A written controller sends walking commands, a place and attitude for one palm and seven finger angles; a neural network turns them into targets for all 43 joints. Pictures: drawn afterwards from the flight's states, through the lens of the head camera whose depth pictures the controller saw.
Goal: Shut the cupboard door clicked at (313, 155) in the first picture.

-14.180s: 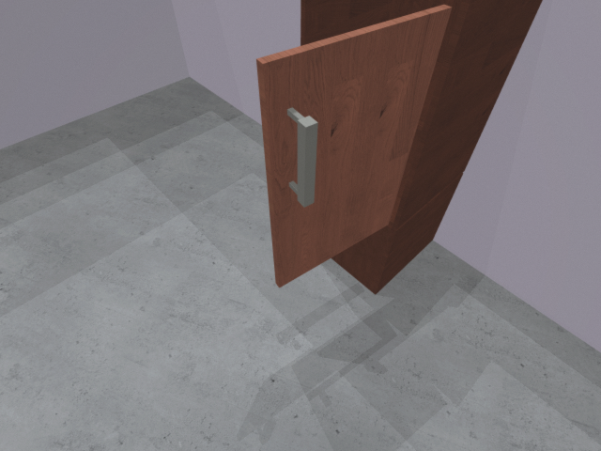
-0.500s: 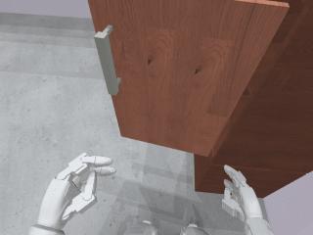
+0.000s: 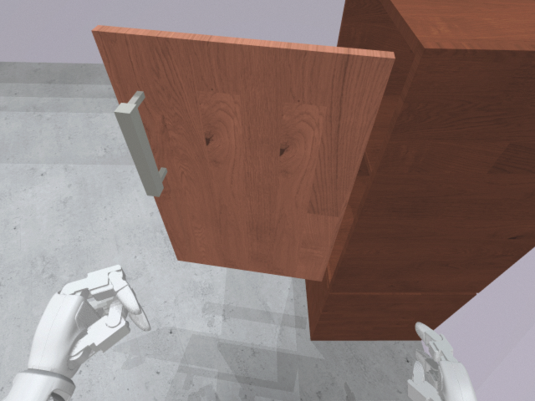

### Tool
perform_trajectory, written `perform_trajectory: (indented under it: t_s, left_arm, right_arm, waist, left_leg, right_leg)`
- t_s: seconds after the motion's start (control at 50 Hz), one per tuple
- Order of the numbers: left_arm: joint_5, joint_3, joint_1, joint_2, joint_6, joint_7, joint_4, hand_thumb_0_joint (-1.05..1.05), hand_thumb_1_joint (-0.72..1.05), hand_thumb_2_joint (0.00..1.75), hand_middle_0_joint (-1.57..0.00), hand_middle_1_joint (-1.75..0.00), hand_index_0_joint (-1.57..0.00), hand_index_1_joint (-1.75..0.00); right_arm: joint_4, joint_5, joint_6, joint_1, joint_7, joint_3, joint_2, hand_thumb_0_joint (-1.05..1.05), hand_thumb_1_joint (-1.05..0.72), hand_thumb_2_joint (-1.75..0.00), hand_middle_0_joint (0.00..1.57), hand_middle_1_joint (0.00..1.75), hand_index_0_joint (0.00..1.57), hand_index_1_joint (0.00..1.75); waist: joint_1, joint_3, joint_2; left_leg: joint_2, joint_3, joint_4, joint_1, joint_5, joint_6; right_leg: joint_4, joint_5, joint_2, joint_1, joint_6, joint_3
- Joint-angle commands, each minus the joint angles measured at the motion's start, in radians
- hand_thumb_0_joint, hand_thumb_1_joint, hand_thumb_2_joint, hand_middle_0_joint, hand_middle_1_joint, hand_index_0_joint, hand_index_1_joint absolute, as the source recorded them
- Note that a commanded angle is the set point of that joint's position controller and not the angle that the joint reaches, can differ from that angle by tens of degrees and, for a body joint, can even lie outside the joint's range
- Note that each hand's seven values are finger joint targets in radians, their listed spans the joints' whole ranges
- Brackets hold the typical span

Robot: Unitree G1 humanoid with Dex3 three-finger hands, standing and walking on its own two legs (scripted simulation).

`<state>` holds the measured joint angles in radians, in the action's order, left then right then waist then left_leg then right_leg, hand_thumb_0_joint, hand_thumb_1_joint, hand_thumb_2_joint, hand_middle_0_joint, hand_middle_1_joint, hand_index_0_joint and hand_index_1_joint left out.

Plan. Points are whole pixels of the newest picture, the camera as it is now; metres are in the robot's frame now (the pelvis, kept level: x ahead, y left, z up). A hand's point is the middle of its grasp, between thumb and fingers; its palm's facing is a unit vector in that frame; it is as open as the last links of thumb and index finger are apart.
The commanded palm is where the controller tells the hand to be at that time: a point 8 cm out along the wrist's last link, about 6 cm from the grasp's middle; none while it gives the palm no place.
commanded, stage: raise the hand and make a fist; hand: left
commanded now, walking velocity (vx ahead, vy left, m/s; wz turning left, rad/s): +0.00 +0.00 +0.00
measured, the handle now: (147, 147) +0.47 +0.22 +0.12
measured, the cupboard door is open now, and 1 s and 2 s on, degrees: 81 81 81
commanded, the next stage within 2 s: bring the fist close to the handle in 0.78 s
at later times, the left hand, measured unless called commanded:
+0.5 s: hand (101, 278) +0.24 +0.21 +0.13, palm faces -0.07 -0.99 -0.08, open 3.1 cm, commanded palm +0.21 +0.26 +0.13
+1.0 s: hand (96, 279) +0.24 +0.21 +0.13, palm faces -0.05 -0.99 -0.09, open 3.1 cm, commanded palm +0.23 +0.26 +0.13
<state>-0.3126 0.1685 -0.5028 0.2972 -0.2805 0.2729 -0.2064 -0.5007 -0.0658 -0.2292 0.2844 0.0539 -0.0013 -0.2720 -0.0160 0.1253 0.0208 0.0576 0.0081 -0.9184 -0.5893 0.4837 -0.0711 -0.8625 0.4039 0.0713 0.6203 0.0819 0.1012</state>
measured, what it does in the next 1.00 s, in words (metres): stands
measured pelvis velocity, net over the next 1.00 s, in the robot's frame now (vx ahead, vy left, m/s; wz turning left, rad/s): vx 0.00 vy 0.02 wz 0.02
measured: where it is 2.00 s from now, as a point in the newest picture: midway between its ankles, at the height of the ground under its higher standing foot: outside the picture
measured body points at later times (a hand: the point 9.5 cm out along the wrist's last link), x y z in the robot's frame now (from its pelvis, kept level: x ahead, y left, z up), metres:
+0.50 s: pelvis +0.01 +0.02 +0.02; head +0.01 +0.01 +0.47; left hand +0.23 +0.26 +0.14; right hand +0.19 -0.21 -0.04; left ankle -0.02 +0.07 -0.69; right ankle +0.02 -0.07 -0.69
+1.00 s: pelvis +0.00 +0.02 +0.03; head +0.01 +0.02 +0.48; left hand +0.23 +0.27 +0.14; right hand +0.19 -0.20 -0.04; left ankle -0.01 +0.07 -0.69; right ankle +0.02 -0.07 -0.69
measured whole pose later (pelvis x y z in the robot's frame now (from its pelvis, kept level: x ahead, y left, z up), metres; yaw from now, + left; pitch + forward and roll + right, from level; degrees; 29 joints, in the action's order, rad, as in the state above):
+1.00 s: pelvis +0.00 +0.02 +0.03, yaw +1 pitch +3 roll -2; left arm -0.29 0.18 -0.27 0.32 -0.13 0.28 -0.12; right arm -0.59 -0.06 -0.27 0.25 0.06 -0.06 -0.25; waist 0.01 0.07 0.04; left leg 0.09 0.00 -0.72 -0.37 0.40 -0.10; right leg -0.67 0.33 0.04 0.40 0.05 0.09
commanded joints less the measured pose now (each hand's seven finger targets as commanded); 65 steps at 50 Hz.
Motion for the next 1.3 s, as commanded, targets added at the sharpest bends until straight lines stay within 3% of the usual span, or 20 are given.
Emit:
perform_trajectory:
  t_s: [0.0, 0.08, 0.2, 0.26, 0.36, 0.44, 0.54, 0.6, 0.62, 0.72, 0.76, 0.86, 0.88, 0.9, 0.96, 1.02, 1.06, 1.08, 1.2, 1.28]
  left_arm:
    - [-0.011, 0.076, 0.079, 0.12, -0.045, -0.01, -0.179, 0.0, 0.9, 0.9, -1.24, -1.44, -1.24, -1.44]
    - [-0.001, 0.061, 0.136, 0.126, -0.01, -0.003, -0.191, 0.0, 0.9, 0.9, -1.3, -1.5, -1.3, -1.5]
    - [-0.01, 0.116, 0.229, 0.175, 0.029, -0.007, -0.187, 0.0, 0.9, 0.9, -1.3, -1.5, -1.3, -1.5]
    - [-0.015, 0.093, 0.263, 0.149, 0.049, 0.008, -0.177, 0.0, 0.9, 0.9, -1.3, -1.5, -1.3, -1.5]
    - [-0.011, 0.096, 0.328, 0.166, 0.101, 0.026, -0.164, 0.0, 0.9, 0.9, -1.3, -1.5, -1.3, -1.5]
    - [-0.011, 0.095, 0.279, 0.14, 0.125, 0.033, -0.131, 0.0, 0.9, 0.9, -1.3, -1.5, -1.3, -1.5]
    - [-0.005, 0.111, 0.299, 0.158, 0.108, 0.016, -0.186, 0.0, 0.9, 0.9, -1.3, -1.5, -1.3, -1.5]
    - [0.004, 0.118, 0.301, 0.167, 0.094, 0.002, -0.185, 0.0, 0.9, 0.9, -1.3, -1.5, -1.3, -1.5]
    - [0.004, 0.099, 0.306, 0.144, 0.09, 0.003, -0.191, 0.0, 0.9, 0.9, -1.3, -1.5, -1.3, -1.5]
    - [0.007, 0.093, 0.295, 0.14, 0.093, 0.007, -0.158, 0.0, 0.9, 0.9, -1.3, -1.5, -1.3, -1.5]
    - [0.005, 0.087, 0.314, 0.14, 0.095, 0.012, -0.169, 0.0, 0.9, 0.9, -1.3, -1.5, -1.3, -1.5]
    - [0.01, 0.099, 0.318, 0.153, 0.088, 0.006, -0.174, 0.0, 0.9, 0.9, -1.3, -1.5, -1.3, -1.5]
    - [0.006, 0.083, 0.355, 0.139, 0.088, 0.006, -0.168, 0.0, 0.9, 0.9, -1.3, -1.5, -1.3, -1.5]
    - [0.009, 0.104, 0.386, 0.168, 0.091, 0.001, -0.139, 0.0, 0.9, 0.9, -1.3, -1.5, -1.3, -1.5]
    - [0.011, 0.072, 0.509, 0.152, 0.092, 0.007, -0.087, 0.0, 0.9, 0.9, -1.3, -1.5, -1.3, -1.5]
    - [0.016, 0.079, 0.592, 0.176, 0.101, 0.01, -0.04, 0.0, 0.9, 0.9, -1.3, -1.5, -1.3, -1.5]
    - [0.015, 0.114, 0.594, 0.205, 0.107, 0.015, 0.01, 0.0, 0.9, 0.9, -1.3, -1.5, -1.3, -1.5]
    - [0.014, 0.075, 0.614, 0.168, 0.108, 0.022, 0.003, 0.0, 0.9, 0.9, -1.3, -1.5, -1.3, -1.5]
    - [0.003, 0.15, 0.659, 0.23, 0.122, 0.023, 0.123, 0.0, 0.9, 0.9, -1.3, -1.5, -1.3, -1.5]
    - [0.005, 0.145, 0.762, 0.236, 0.11, 0.032, 0.157, 0.0, 0.9, 0.9, -1.3, -1.5, -1.3, -1.5]
  right_arm:
    - [0.153, -0.001, -0.082, -0.086, -0.001, 0.024, -0.099, 0.0, -0.9, -0.9, 0.2, 0.3, 0.2, 0.3]
    - [0.149, -0.004, -0.1, -0.091, 0.003, 0.018, -0.104, 0.0, -0.9, -0.9, 0.2, 0.3, 0.2, 0.3]
    - [0.124, 0.003, -0.113, -0.103, 0.01, 0.003, -0.106, 0.0, -0.9, -0.9, 0.2, 0.3, 0.2, 0.3]
    - [0.113, -0.001, -0.121, -0.106, 0.011, -0.002, -0.103, 0.0, -0.9, -0.9, 0.2, 0.3, 0.2, 0.3]
    - [0.1, -0.004, -0.127, -0.11, 0.017, -0.004, -0.106, 0.0, -0.9, -0.9, 0.2, 0.3, 0.2, 0.3]
    - [0.095, -0.002, -0.124, -0.107, 0.012, -0.002, -0.107, 0.0, -0.9, -0.9, 0.2, 0.3, 0.2, 0.3]
    - [0.092, 0.003, -0.123, -0.107, 0.007, 0.005, -0.106, 0.0, -0.9, -0.9, 0.2, 0.3, 0.2, 0.3]
    - [0.085, 0.007, -0.121, -0.105, 0.005, 0.007, -0.11, 0.0, -0.9, -0.9, 0.2, 0.3, 0.2, 0.3]
    - [0.084, 0.006, -0.12, -0.106, 0.003, 0.006, -0.106, 0.0, -0.9, -0.9, 0.2, 0.3, 0.2, 0.3]
    - [0.078, 0.005, -0.115, -0.108, 0.004, 0.01, -0.111, 0.0, -0.9, -0.9, 0.2, 0.3, 0.2, 0.3]
    - [0.079, 0.002, -0.114, -0.119, 0.007, 0.009, -0.112, 0.0, -0.9, -0.9, 0.2, 0.3, 0.2, 0.3]
    - [0.076, 0.005, -0.115, -0.122, 0.007, 0.007, -0.109, 0.0, -0.9, -0.9, 0.2, 0.3, 0.2, 0.3]
    - [0.072, 0.007, -0.114, -0.124, 0.008, 0.004, -0.111, 0.0, -0.9, -0.9, 0.2, 0.3, 0.2, 0.3]
    - [0.062, 0.008, -0.109, -0.121, 0.013, 0.005, -0.117, 0.0, -0.9, -0.9, 0.2, 0.3, 0.2, 0.3]
    - [0.053, 0.002, -0.1, -0.128, 0.024, 0.0, -0.118, 0.0, -0.9, -0.9, 0.2, 0.3, 0.2, 0.3]
    - [0.042, 0.002, -0.095, -0.123, 0.031, 0.001, -0.122, 0.0, -0.9, -0.9, 0.2, 0.3, 0.2, 0.3]
    - [0.041, 0.002, -0.09, -0.121, 0.033, 0.002, -0.123, 0.0, -0.9, -0.9, 0.2, 0.3, 0.2, 0.3]
    - [0.047, 0.001, -0.088, -0.126, 0.032, -0.001, -0.118, 0.0, -0.9, -0.9, 0.2, 0.3, 0.2, 0.3]
    - [0.043, 0.002, -0.068, -0.119, 0.03, 0.002, -0.125, 0.0, -0.9, -0.9, 0.2, 0.3, 0.2, 0.3]
    - [0.041, -0.002, -0.061, -0.118, 0.027, 0.002, -0.125, 0.0, -0.9, -0.9, 0.2, 0.3, 0.2, 0.3]
  waist:
    - [0.01, 0.06, 0.0]
    - [0.012, 0.057, 0.03]
    - [0.02, 0.072, 0.018]
    - [0.023, 0.071, 0.033]
    - [0.026, 0.066, 0.032]
    - [0.036, 0.071, 0.009]
    - [0.038, 0.1, 0.046]
    - [0.037, 0.082, 0.032]
    - [0.033, 0.085, 0.055]
    - [0.028, 0.067, 0.022]
    - [0.028, 0.058, 0.052]
    - [0.03, 0.065, 0.047]
    - [0.022, 0.048, 0.036]
    - [0.015, 0.029, 0.007]
    - [0.003, -0.002, 0.042]
    - [0.001, 0.046, 0.041]
    - [0.019, 0.08, 0.03]
    - [0.016, 0.094, 0.056]
    - [0.032, 0.101, -0.001]
    - [0.018, 0.114, 0.027]
  left_leg:
    - [-0.054, -0.075, 0.164, 0.012, -0.229, 0.032]
    - [-0.056, -0.08, 0.212, 0.068, -0.22, 0.03]
    - [-0.061, -0.092, 0.253, 0.134, -0.283, 0.032]
    - [-0.063, -0.093, 0.277, 0.172, -0.31, 0.039]
    - [-0.067, -0.107, 0.317, 0.231, -0.337, 0.045]
    - [-0.067, -0.105, 0.322, 0.247, -0.422, 0.058]
    - [-0.069, -0.105, 0.322, 0.29, -0.486, 0.071]
    - [-0.075, -0.113, 0.323, 0.292, -0.491, 0.076]
    - [-0.075, -0.11, 0.327, 0.3, -0.485, 0.079]
    - [-0.077, -0.117, 0.332, 0.291, -0.459, 0.077]
    - [-0.077, -0.121, 0.339, 0.289, -0.422, 0.079]
    - [-0.081, -0.132, 0.347, 0.3, -0.423, 0.081]
    - [-0.081, -0.138, 0.349, 0.293, -0.402, 0.082]
    - [-0.08, -0.13, 0.347, 0.274, -0.361, 0.071]
    - [-0.079, -0.148, 0.366, 0.267, -0.256, 0.07]
    - [-0.073, -0.143, 0.364, 0.281, -0.269, 0.064]
    - [-0.072, -0.137, 0.362, 0.287, -0.312, 0.068]
    - [-0.068, -0.131, 0.358, 0.299, -0.339, 0.069]
    - [-0.06, -0.101, 0.348, 0.256, -0.38, 0.06]
    - [-0.056, -0.087, 0.342, 0.259, -0.387, 0.054]
  right_leg:
    - [0.204, -0.127, -0.092, -0.195, -0.083, -0.159]
    - [0.226, -0.105, -0.083, -0.2, -0.066, -0.123]
    - [0.237, -0.188, -0.077, -0.255, -0.063, -0.1]
    - [0.245, -0.218, -0.076, -0.267, -0.06, -0.082]
    - [0.265, -0.237, -0.074, -0.284, -0.056, -0.066]
    - [0.26, -0.31, -0.07, -0.304, -0.054, -0.055]
    - [0.253, -0.339, -0.069, -0.304, -0.051, -0.05]
    - [0.251, -0.325, -0.066, -0.288, -0.05, -0.046]
    - [0.252, -0.317, -0.067, -0.285, -0.051, -0.045]
    - [0.258, -0.299, -0.066, -0.276, -0.051, -0.043]
    - [0.26, -0.268, -0.066, -0.265, -0.051, -0.044]
    - [0.26, -0.26, -0.066, -0.267, -0.049, -0.041]
    - [0.261, -0.246, -0.066, -0.253, -0.052, -0.039]
    - [0.27, -0.224, -0.064, -0.246, -0.053, -0.045]
    - [0.271, -0.151, -0.065, -0.213, -0.053, -0.047]
    - [0.275, -0.164, -0.069, -0.24, -0.049, -0.059]
    - [0.273, -0.19, -0.071, -0.266, -0.046, -0.058]
    - [0.269, -0.209, -0.073, -0.27, -0.046, -0.059]
    - [0.277, -0.261, -0.075, -0.313, -0.046, -0.071]
    - [0.277, -0.284, -0.077, -0.319, -0.047, -0.081]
